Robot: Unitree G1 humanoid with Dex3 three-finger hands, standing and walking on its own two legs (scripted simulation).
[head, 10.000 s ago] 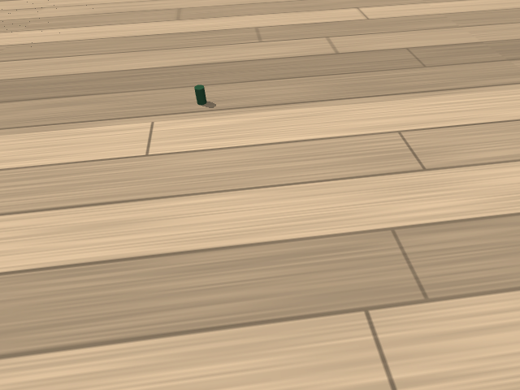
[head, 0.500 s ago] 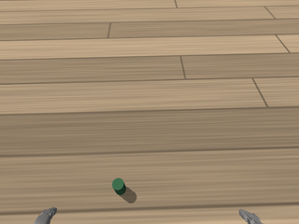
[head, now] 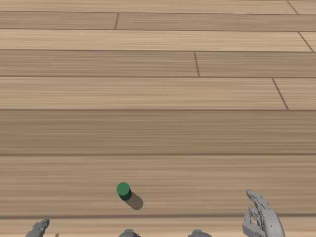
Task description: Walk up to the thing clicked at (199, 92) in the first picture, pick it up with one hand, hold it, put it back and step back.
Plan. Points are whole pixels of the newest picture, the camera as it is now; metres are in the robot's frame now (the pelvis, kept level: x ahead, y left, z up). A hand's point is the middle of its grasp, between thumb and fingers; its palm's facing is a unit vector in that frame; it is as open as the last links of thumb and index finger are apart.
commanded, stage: go down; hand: left
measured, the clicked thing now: (124, 191) +0.41 +0.18 -0.64
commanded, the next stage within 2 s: none
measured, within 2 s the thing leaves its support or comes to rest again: neither
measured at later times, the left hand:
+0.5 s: hand out of the picture +0.14 +0.29 -0.15, palm faces +0.10 -0.94 -0.33, open 17.1 cm
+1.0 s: hand (57, 213) +0.25 +0.35 -0.25, palm faces +0.16 -0.97 -0.21, open 16.9 cm
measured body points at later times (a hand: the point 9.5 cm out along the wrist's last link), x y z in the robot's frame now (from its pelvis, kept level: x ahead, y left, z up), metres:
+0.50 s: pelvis -0.03 +0.00 -0.04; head +0.08 +0.02 +0.39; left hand +0.13 +0.34 -0.13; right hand +0.14 -0.26 -0.12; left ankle +0.00 +0.13 -0.67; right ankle -0.01 -0.14 -0.67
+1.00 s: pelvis -0.07 -0.01 -0.21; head +0.12 +0.02 +0.20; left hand +0.24 +0.40 -0.24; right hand +0.09 -0.28 -0.32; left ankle +0.00 +0.13 -0.67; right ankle -0.01 -0.14 -0.67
